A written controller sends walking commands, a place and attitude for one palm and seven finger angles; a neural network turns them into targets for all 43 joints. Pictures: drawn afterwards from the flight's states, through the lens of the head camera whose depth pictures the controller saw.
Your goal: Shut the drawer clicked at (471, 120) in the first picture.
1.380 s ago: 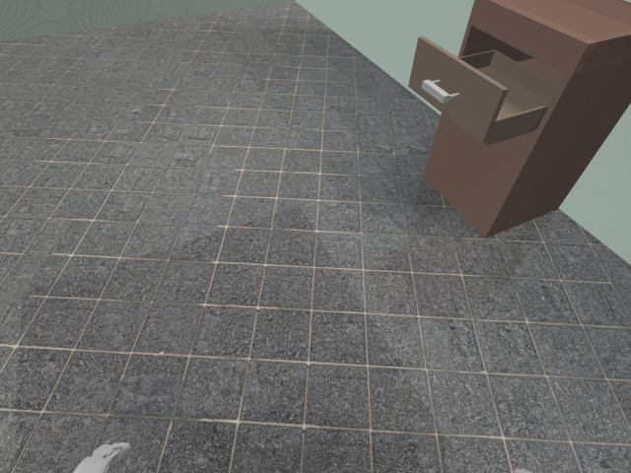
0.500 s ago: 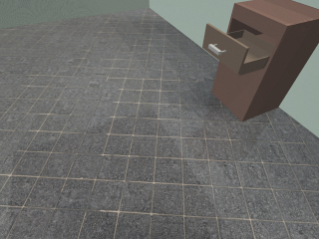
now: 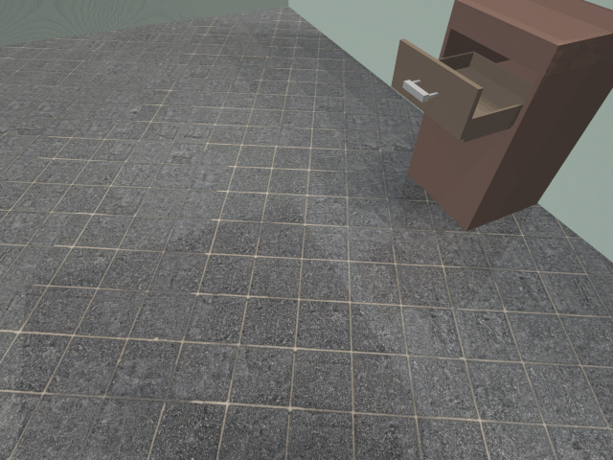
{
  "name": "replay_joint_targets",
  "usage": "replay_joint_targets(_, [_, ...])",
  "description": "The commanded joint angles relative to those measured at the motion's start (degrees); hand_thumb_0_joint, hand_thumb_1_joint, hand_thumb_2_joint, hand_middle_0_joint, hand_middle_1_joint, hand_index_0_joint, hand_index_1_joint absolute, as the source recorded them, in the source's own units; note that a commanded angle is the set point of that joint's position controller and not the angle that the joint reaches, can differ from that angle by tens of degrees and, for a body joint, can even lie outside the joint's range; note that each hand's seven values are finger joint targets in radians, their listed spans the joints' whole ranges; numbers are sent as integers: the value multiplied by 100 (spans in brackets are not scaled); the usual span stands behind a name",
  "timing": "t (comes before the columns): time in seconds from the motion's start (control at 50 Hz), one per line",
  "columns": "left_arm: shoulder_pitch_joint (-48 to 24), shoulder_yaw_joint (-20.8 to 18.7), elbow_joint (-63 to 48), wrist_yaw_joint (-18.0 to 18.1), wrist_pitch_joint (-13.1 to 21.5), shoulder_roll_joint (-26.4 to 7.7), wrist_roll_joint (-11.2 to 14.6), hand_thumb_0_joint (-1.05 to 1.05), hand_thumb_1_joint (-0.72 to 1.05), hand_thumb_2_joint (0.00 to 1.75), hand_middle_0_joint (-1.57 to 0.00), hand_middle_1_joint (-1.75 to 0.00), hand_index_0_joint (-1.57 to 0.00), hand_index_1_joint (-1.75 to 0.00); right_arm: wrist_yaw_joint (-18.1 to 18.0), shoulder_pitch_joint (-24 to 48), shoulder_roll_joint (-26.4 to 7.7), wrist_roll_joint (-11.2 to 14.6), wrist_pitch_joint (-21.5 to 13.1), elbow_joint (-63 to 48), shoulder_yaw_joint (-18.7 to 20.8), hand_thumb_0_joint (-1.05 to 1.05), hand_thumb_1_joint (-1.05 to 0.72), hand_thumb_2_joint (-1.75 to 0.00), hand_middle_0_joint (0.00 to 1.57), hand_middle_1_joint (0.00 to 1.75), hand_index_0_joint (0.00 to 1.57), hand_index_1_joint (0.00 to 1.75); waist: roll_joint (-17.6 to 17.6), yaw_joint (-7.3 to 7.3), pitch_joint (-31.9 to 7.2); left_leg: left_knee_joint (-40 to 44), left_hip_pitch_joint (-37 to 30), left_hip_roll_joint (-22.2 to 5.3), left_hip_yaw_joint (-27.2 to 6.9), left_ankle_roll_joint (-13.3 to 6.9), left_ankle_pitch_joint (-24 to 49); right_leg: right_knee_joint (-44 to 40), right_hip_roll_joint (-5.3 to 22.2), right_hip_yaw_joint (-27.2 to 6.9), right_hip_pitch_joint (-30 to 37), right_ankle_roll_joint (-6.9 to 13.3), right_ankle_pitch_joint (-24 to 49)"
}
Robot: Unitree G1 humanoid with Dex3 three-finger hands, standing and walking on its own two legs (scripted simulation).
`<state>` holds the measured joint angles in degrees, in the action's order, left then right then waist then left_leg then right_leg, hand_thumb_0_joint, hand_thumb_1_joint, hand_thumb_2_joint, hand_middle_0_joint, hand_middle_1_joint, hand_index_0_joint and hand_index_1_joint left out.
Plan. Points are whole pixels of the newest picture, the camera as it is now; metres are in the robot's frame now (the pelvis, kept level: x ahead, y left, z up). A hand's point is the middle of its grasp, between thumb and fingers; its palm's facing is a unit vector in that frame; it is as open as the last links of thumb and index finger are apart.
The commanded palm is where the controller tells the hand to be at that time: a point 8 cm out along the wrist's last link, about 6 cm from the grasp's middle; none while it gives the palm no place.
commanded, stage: look at it before walking up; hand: left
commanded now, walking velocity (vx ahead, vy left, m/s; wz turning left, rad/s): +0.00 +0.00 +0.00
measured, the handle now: (420, 89) +1.30 -0.32 -0.14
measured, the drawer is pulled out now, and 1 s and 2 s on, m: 0.24 0.24 0.24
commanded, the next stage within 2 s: walk to a spot facing it in 0.16 s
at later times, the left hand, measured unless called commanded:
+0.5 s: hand out of the picture +0.05 +0.22 -0.18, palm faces +0.06 -0.97 -0.25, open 7.4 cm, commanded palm none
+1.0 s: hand (212, 356) +0.32 +0.19 -0.18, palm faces +0.09 -0.98 -0.19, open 7.4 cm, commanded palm none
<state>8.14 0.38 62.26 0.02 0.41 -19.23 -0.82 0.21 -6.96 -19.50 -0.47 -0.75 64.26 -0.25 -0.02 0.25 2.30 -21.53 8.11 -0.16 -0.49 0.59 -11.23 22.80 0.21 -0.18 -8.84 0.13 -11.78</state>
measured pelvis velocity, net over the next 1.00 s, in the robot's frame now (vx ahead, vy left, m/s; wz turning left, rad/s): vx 0.23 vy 0.01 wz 0.14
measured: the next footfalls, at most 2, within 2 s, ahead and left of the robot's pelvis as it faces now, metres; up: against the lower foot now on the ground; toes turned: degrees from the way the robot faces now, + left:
right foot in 1.00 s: +0.40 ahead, -0.08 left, +0.00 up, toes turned +0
left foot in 1.52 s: +0.55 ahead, +0.20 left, +0.00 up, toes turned +25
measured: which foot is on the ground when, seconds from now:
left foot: down 0.00-1.00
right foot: down 0.00-0.58, up 0.60-0.98, down 1.00-1.00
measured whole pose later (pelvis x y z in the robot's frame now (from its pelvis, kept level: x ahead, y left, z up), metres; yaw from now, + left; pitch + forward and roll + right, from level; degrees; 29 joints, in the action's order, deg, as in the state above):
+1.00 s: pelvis +0.23 +0.01 -0.03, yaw +8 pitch -1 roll +1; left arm 6.8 -2.5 57.0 -1.4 2.8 -9.2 -1.5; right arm -1.0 -30.0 -6.0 -1.0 -3.9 68.8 1.5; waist -0.6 -3.4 4.1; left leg -24.4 -5.4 -0.4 -0.1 0.4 -28.0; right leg 34.9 3.9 6.9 -26.4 1.5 -9.1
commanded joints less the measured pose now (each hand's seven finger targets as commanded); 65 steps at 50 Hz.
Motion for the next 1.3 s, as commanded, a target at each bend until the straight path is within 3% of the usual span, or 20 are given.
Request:
replay_joint_targets(0.0, [-265, -238, -342, 53, 107, -1207, 14, 0, 90, 90, -20, -30, -20, -30, -93, 265, -1175, 17, -119, -382, 219, 0, -90, -90, 20, 30, 20, 30, 5, -15, -293, 405, -7, -663, -542, -204, 495, -477, 631, -612, -43, 156, 416])
replay_joint_targets(0.24, [-273, -238, -335, 59, 130, -1218, 17, 0, 90, 90, -20, -30, -20, -30, -98, 318, -1188, 12, -129, -392, 215, 0, -90, -90, 20, 30, 20, 30, 45, -16, -449, 388, -190, -676, -502, -195, 808, -460, 672, -593, 81, 160, 818])
replay_joint_targets(0.28, [133, -97, -170, 85, 17, -525, 17, 0, 90, 90, -20, -30, -20, -30, -60, -61, -446, -31, -17, -234, 33, 0, -90, -90, 20, 30, 20, 30, 124, -17, -505, 251, -60, -574, -392, -97, 121, -423, 639, -528, 139, 48, -142])
replay_joint_targets(0.34, [444, -185, -162, 19, -65, -679, -43, 0, 90, 90, -20, -30, -20, -30, -19, -221, -398, -93, 68, -269, 59, 0, -90, -90, 20, 30, 20, 30, 384, 80, 114, -52, 859, -281, -322, -140, -1593, -701, 737, -866, -85, 190, -2165])
replay_joint_targets(0.42, [913, -377, -242, 32, 6, -948, -55, 0, 90, 90, -20, -30, -20, -30, 14, -301, -247, -103, 40, -539, 133, 0, -90, -90, 20, 30, 20, 30, 988, 175, 471, -1660, 1749, -169, 198, -118, -1499, -1377, 1724, -1837, 10, 820, -3018])
replay_joint_targets(0.5, [682, -400, -354, 18, 116, -664, -46, 0, 90, 90, -20, -30, -20, -30, 62, -1068, 68, -49, -87, -430, 185, 0, -90, -90, 20, 30, 20, 30, 473, -230, 432, -807, 580, -246, 378, -203, -1011, -590, 1476, -758, -668, 731, -1923])
replay_joint_targets(0.52, [616, -376, -405, 6, 101, -447, -25, 0, 90, 90, -20, -30, -20, -30, 40, -1536, 66, -45, -130, -287, 201, 0, -90, -90, 20, 30, 20, 30, 34, -384, 370, -285, -106, -250, 179, -247, -965, 66, 1073, -270, -1127, 512, -1767])
replay_joint_targets(0.56, [342, -234, -710, -48, 129, 196, 4, 0, 90, 90, -20, -30, -20, -30, -96, -2707, -644, -120, -205, 17, 425, 0, -90, -90, 20, 30, 20, 30, -1875, -709, 441, 1304, -1039, -2017, -2861, -1050, -1796, 3047, -55, 736, -2968, -7, -2109])
replay_joint_targets(0.58, [97, -279, -799, -14, 166, 65, -70, 0, 90, 90, -20, -30, -20, -30, -117, -2715, -521, -82, -190, 24, 383, 0, -90, -90, 20, 30, 20, 30, -1305, -638, 608, 1311, -904, -2119, -2959, -1223, -1527, 3688, 212, 197, -3194, 94, -2004])
replay_joint_targets(0.66, [221, -318, -603, -117, 238, 288, -80, 0, 90, 90, -20, -30, -20, -30, -188, -2290, 103, -51, -384, -89, 248, 0, -90, -90, 20, 30, 20, 30, -377, -310, 561, 1115, -753, -1676, -1856, -1220, 491, 4117, 651, 70, -3160, -19, -921])
replay_joint_targets(0.72, [326, -302, -561, -125, 178, 496, -65, 0, 90, 90, -20, -30, -20, -30, -234, -2421, 235, -15, -458, 14, 259, 0, -90, -90, 20, 30, 20, 30, -423, -205, 303, 981, -957, -1378, -1087, -1161, 1600, 3895, 648, 258, -3071, -143, -529])
replay_joint_targets(0.86, [-549, -320, -905, -164, 213, 727, -5, 0, 90, 90, -20, -30, -20, -30, -237, -2566, 384, -67, -440, 213, 307, 0, -90, -90, 20, 30, 20, 30, -787, -359, 648, 1053, -470, -1226, -505, -1022, 1744, 1776, 464, 712, -2184, -78, -24])
replay_joint_targets(0.9, [-317, -370, -862, -145, 246, 644, -10, 0, 90, 90, -20, -30, -20, -30, -230, -2479, 312, -75, -429, 238, 347, 0, -90, -90, 20, 30, 20, 30, -749, -191, 542, 676, -386, -1314, -503, -986, 2368, 1473, 319, 724, -1545, 63, -63])
replay_joint_targets(0.94, [853, -477, -518, -118, 307, 440, -47, 0, 90, 90, -20, -30, -20, -30, -223, -2246, 215, -42, -422, 188, 379, 0, -90, -90, 20, 30, 20, 30, -467, 373, 18, -638, -147, -1098, -202, -753, 2996, 1042, 111, 838, -76, 163, 274])
replay_joint_targets(0.96, [1777, -569, -249, -73, 385, 102, -96, 0, 90, 90, -20, -30, -20, -30, -181, -2257, 292, -15, -425, 144, 385, 0, -90, -90, 20, 30, 20, 30, -24, 731, -527, -1989, 592, -831, -77, -541, 2381, 850, 447, 386, 1317, 318, 255])
replay_joint_targets(0.98, [2554, -765, -66, 31, 432, -586, -157, 0, 90, 90, -20, -30, -20, -30, -114, -2581, 694, 46, -448, -21, 317, 0, -90, -90, 20, 30, 20, 30, 1564, 877, -1426, -4101, 2024, 33, 288, -288, -629, 196, 2230, -2049, 2632, 817, -284])
replay_joint_targets(1.0, [2570, -767, -27, 59, 405, -813, -22, 0, 90, 90, -20, -30, -20, -30, -119, -2400, 695, 41, -397, -209, 317, 0, -90, -90, 20, 30, 20, 30, 1631, 725, -1515, -5463, 2447, 103, -173, -349, -1938, -712, 2952, -3376, 2288, 1038, -586])
replay_joint_targets(1.04, [1463, -635, -242, 46, 390, -242, -17, 0, 90, 90, -20, -30, -20, -30, -48, -1748, 772, -8, -361, -222, 389, 0, -90, -90, 20, 30, 20, 30, 869, 466, -175, -5830, 2672, -486, -150, -394, -1038, -1156, 2507, -2521, 537, 883, -1815])
replay_joint_targets(1.12, [964, -371, -288, 70, 486, 542, -74, 0, 90, 90, -20, -30, -20, -30, -5, -1716, 1043, -103, -113, -194, 360, 0, -90, -90, 20, 30, 20, 30, 379, -135, 312, -5180, 2228, -753, -82, -207, -336, -1212, 1876, -458, -933, 589, -393])
replay_joint_targets(1.28, [1415, -338, -138, 77, 553, 405, -62, 0, 90, 90, -20, -30, -20, -30, 186, -387, 876, -100, -17, -830, 367, 0, -90, -90, 20, 30, 20, 30, 490, -45, 571, -3140, 2763, -877, 362, 65, 497, -1502, 1625, 444, -356, 677, 334])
